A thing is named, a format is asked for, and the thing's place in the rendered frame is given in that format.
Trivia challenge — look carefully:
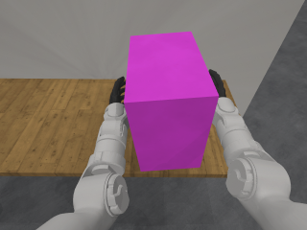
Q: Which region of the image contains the left robot upper arm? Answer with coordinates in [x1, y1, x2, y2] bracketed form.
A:
[36, 172, 130, 230]

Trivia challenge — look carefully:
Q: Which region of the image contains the carton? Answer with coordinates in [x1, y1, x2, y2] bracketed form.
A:
[124, 32, 220, 172]

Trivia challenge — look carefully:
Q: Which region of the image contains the right robot forearm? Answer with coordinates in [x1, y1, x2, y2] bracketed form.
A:
[212, 97, 291, 184]

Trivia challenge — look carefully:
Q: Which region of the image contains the table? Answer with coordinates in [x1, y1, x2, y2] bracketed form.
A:
[0, 79, 241, 215]

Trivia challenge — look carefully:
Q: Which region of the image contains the right robot hand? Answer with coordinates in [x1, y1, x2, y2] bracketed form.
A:
[208, 69, 226, 98]

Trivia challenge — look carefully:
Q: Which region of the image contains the right robot upper arm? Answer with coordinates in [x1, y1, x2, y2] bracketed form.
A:
[225, 156, 307, 230]

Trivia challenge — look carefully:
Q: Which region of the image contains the left robot hand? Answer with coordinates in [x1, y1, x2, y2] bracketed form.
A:
[109, 76, 126, 104]

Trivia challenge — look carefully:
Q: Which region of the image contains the left robot forearm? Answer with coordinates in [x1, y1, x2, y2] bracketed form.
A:
[73, 103, 130, 209]

